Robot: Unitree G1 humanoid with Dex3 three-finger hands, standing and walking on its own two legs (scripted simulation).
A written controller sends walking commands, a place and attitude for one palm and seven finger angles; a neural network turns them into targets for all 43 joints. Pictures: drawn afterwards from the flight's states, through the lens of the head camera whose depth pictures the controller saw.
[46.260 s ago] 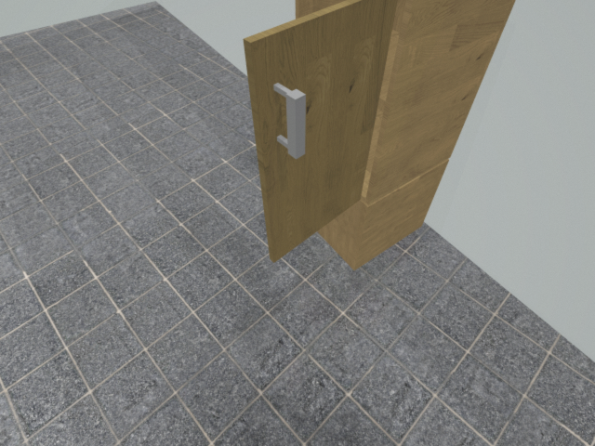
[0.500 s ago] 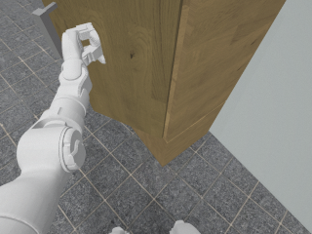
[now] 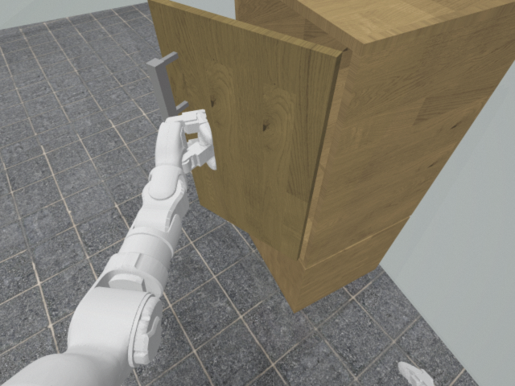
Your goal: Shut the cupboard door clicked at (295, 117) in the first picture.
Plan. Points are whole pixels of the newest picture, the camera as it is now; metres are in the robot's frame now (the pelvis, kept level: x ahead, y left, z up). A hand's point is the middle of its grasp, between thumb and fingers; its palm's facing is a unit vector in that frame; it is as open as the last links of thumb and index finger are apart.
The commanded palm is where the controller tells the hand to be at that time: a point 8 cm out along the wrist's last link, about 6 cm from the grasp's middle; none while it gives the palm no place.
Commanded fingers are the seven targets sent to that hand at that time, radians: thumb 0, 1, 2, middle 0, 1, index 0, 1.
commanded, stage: draw the hand back to the body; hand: left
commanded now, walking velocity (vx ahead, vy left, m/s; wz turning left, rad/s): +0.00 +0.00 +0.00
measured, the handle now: (171, 87) +0.63 +0.17 +0.13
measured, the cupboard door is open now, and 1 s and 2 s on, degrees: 29 29 29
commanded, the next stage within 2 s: step back with the hand held close in 1.66 s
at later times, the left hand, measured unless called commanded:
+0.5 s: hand (157, 181) +0.37 +0.14 +0.15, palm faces +0.01 -1.00 -0.01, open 3.1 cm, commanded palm +0.33 +0.19 +0.15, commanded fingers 0.00 0.90 0.90 -1.25 -1.44 -1.25 -1.44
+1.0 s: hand (43, 255) +0.25 +0.23 +0.17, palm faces +0.31 -0.91 -0.28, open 4.0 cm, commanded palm +0.20 +0.28 +0.18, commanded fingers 0.00 0.90 0.90 -0.56 -0.69 -0.56 -0.69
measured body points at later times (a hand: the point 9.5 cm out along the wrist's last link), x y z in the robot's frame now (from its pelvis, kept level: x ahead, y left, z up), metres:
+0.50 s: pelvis +0.00 +0.01 +0.01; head -0.01 -0.01 +0.46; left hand +0.36 +0.19 +0.15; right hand +0.09 -0.25 -0.11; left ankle +0.01 +0.13 -0.72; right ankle -0.02 -0.12 -0.72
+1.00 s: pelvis +0.00 +0.02 +0.03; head -0.03 -0.01 +0.48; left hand +0.22 +0.28 +0.19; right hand +0.19 -0.18 -0.06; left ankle +0.01 +0.13 -0.72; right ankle -0.02 -0.12 -0.72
